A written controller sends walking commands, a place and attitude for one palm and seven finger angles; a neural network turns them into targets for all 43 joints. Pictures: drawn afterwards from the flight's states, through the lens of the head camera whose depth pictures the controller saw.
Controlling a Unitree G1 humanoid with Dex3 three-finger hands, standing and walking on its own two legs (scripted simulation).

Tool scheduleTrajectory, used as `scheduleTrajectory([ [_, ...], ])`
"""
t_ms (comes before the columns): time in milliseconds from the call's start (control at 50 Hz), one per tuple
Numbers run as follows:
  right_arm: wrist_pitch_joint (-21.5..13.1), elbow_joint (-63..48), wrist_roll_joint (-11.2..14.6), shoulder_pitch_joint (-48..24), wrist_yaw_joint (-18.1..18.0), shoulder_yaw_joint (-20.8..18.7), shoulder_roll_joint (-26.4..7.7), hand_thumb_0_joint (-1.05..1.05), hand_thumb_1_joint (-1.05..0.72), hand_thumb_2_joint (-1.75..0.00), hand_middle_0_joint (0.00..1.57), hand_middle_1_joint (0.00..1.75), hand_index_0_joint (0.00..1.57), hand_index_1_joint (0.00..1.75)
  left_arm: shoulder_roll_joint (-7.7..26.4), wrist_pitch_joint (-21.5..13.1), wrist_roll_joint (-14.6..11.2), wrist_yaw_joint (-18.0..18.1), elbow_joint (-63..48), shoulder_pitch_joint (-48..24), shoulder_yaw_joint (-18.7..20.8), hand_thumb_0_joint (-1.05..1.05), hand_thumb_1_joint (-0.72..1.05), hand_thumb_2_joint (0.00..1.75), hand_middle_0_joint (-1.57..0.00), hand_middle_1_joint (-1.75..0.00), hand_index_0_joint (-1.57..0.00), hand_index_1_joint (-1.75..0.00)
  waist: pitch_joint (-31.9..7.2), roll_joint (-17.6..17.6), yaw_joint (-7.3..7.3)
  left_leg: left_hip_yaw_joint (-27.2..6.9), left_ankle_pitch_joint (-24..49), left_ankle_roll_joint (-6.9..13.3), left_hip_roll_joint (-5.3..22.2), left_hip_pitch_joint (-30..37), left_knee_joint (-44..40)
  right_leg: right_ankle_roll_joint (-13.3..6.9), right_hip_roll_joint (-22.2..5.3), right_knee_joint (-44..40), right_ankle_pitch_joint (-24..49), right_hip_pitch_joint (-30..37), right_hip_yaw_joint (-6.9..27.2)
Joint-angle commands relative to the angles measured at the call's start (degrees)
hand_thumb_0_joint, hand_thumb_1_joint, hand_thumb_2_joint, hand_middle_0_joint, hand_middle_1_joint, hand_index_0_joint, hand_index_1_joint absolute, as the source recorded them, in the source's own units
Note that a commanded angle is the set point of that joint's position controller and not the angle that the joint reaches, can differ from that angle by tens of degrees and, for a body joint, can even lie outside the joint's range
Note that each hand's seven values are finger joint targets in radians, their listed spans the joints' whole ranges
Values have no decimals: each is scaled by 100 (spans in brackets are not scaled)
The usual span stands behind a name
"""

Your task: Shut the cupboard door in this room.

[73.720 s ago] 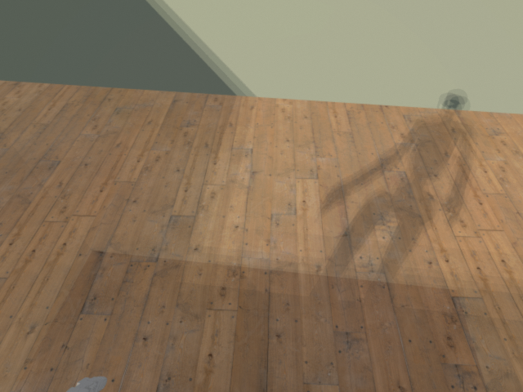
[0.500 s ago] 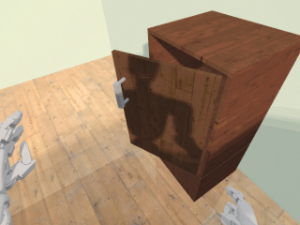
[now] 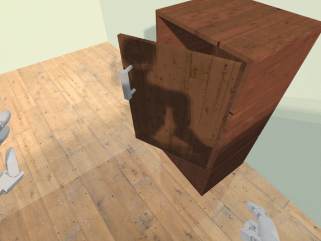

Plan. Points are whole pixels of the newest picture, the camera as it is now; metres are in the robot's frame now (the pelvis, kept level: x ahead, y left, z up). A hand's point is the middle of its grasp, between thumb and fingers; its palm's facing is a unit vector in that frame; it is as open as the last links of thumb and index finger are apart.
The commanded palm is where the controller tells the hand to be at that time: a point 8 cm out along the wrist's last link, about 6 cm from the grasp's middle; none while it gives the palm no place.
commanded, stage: step back with the hand held close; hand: left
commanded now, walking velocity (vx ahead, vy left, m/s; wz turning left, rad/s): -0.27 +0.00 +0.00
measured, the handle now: (128, 82) +0.67 +0.17 +0.01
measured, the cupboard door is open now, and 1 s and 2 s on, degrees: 26 26 26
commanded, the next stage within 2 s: stop stepping back and stand still in 0.76 s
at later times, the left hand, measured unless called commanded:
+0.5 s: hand out of the picture +0.10 +0.27 +0.17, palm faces +0.47 -0.78 -0.42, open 7.4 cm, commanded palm +0.04 +0.31 +0.18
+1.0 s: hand out of the picture -0.04 +0.30 +0.18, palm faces +0.53 -0.76 -0.37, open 7.4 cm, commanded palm -0.11 +0.33 +0.18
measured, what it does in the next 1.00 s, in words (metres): walks backwards: left foot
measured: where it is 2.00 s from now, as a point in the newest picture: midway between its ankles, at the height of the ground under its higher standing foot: outside the picture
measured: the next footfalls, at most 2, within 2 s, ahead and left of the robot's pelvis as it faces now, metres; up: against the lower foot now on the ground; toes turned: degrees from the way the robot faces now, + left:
left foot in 0.80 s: -0.02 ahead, +0.12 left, +0.00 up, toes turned +9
right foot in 1.08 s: -0.28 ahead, -0.05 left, +0.00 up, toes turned -1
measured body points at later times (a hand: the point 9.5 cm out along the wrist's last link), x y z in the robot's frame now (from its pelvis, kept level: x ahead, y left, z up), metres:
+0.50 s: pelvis -0.09 +0.00 -0.01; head -0.09 +0.02 +0.44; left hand +0.07 +0.31 +0.19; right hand +0.08 -0.24 -0.09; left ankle +0.06 +0.10 -0.73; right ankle -0.02 -0.14 -0.73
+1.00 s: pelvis -0.23 +0.02 -0.01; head -0.22 +0.06 +0.43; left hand -0.08 +0.34 +0.20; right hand -0.03 -0.19 -0.08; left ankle -0.07 +0.12 -0.73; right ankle -0.26 -0.11 -0.69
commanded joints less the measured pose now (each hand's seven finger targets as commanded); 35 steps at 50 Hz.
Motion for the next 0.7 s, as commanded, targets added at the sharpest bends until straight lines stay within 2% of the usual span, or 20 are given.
scheduleTrajectory([
  [0,-405,-941,-26,-603,-56,-224,-750,0,-90,-90,20,30,20,30,1059,-536,18,201,-1266,-160,865,0,90,90,-20,-30,-20,-30,-617,336,52,-603,-1063,187,498,-430,-972,-52,135,11,430,535,-42],
  [60,-548,-904,-59,-572,-64,-245,-829,0,-90,-90,20,30,20,30,1185,-679,104,226,-1275,-183,1061,0,90,90,-20,-30,-20,-30,-483,591,68,-880,-2211,298,639,-1233,-1311,-45,289,325,150,937,-43],
  [80,-591,-906,-54,-555,-66,-223,-768,0,-90,-90,20,30,20,30,990,-727,113,217,-1249,-191,933,0,90,90,-20,-30,-20,-30,-426,668,52,-917,-2449,334,700,-1493,-1363,-42,314,474,126,1052,-39],
  [160,-797,-815,-88,-443,-40,-267,-838,0,-90,-90,20,30,20,30,1094,-859,188,224,-1296,-301,1083,0,90,90,-20,-30,-20,-30,-494,614,73,-1006,-2898,369,746,-1829,-1303,-58,393,673,-16,1182,55],
  [180,-827,-816,-83,-420,-36,-242,-781,0,-90,-90,20,30,20,30,901,-884,181,215,-1355,-320,917,0,90,90,-20,-30,-20,-30,-515,643,53,-977,-2914,358,749,-1859,-1244,-72,372,717,-61,1153,71],
  [260,-925,-659,-155,-279,3,-265,-703,0,-90,-90,20,30,20,30,1136,-902,169,281,-1419,-414,1036,0,90,90,-20,-30,-20,-30,-420,-147,14,-471,-2251,74,271,-906,-70,-347,-184,-355,-1004,-266,821],
  [280,-922,-610,-163,-249,16,-210,-571,0,-90,-90,20,30,20,30,902,-891,128,291,-1455,-498,744,0,90,90,-20,-30,-20,-30,-356,-369,-33,-322,-1803,-52,132,-423,279,-462,-443,-667,-1207,-860,965],
  [320,-915,-484,-202,-216,11,-187,-552,0,-90,-90,20,30,20,30,1025,-893,130,372,-1444,-677,731,0,90,90,-20,-30,-20,-30,-261,-524,-75,-191,-1354,-139,37,106,600,-512,-648,-951,-1276,-1471,1021],
  [360,-913,-428,-216,-260,-28,-204,-605,0,-90,-90,20,30,20,30,1214,-902,154,429,-1459,-836,862,0,90,90,-20,-30,-20,-30,-185,-424,-97,-288,-1364,-132,73,218,442,-455,-528,-920,-1314,-1643,815],
  [380,-912,-462,-188,-273,-41,-170,-558,0,-90,-90,20,30,20,30,1053,-917,140,415,-1455,-819,723,0,90,90,-20,-30,-20,-30,-176,-370,-110,-444,-1492,-95,164,144,197,-384,-385,-751,-1356,-1580,591],
  [400,-922,-494,-178,-330,-59,-175,-597,0,-90,-90,20,30,20,30,1096,-955,143,416,-1469,-813,784,0,90,90,-20,-30,-20,-30,-147,-78,-95,-593,-1756,-38,291,-100,-157,-297,-179,-587,-1443,-1386,462],
  [460,-1005,-601,-142,-485,-84,-228,-751,0,-90,-90,20,30,20,30,1198,-1057,198,400,-1345,-508,1138,0,90,90,-20,-30,-20,-30,-311,933,24,-1459,-3175,298,958,-1784,-1540,-114,527,915,-866,423,35],
  [480,-1029,-630,-144,-511,-62,-239,-687,0,-90,-90,20,30,20,30,1123,-1098,169,352,-1463,-458,1147,0,90,90,-20,-30,-20,-30,-500,1011,71,-1609,-3065,389,1148,-1923,-1673,-133,625,1348,-481,738,-20],
  [520,-1088,-633,-170,-503,2,-298,-659,0,-90,-90,20,30,20,30,1277,-1171,109,289,-1707,-348,1333,0,90,90,-20,-30,-20,-30,-852,1033,82,-1358,-2693,375,1192,-1638,-1430,-195,632,1377,-464,811,47],
  [560,-1130,-654,-173,-464,75,-342,-685,0,-90,-90,20,30,20,30,1391,-1154,82,261,-1512,185,1548,0,90,90,-20,-30,-20,-30,-859,998,83,-1015,-2702,304,1062,-1702,-1088,-321,465,1036,-590,811,298],
  [600,-1098,-666,-124,-462,126,-340,-609,0,-90,-90,20,30,20,30,1211,-1105,45,246,-1597,184,1361,0,90,90,-20,-30,-20,-30,-775,348,47,-472,-2630,18,660,-1318,-350,-553,85,325,-1283,16,897],
  [620,-1044,-613,-118,-372,150,-350,-537,0,-90,-90,20,30,20,30,1250,-1046,39,285,-1575,201,1335,0,90,90,-20,-30,-20,-30,-680,-276,18,-187,-2334,-194,342,-789,604,-764,-466,-476,-1980,-920,1652],
  [640,-958,-470,-124,-251,181,-343,-430,0,-90,-90,20,30,20,30,1237,-960,67,352,-1583,62,1180,0,90,90,-20,-30,-20,-30,-627,-1001,-14,114,-1772,-438,-17,-1,1923,-1074,-1307,-1290,-2462,-2000,2475],
  [660,-852,-336,-217,-209,217,-385,-473,0,-90,-90,20,30,20,30,1343,-848,103,445,-1579,-119,1260,0,90,90,-20,-30,-20,-30,-596,-1269,19,33,-1647,-473,-66,273,2853,-1317,-1776,-1625,-2165,-2460,2797],
  [680,-717,-298,-248,-240,210,-304,-336,0,-90,-90,20,30,20,30,1131,-699,183,457,-1503,-360,980,0,90,90,-20,-30,-20,-30,-402,-1545,-11,-116,-1782,-415,-24,137,3308,-1272,-1739,-1628,-1912,-2605,2405],
])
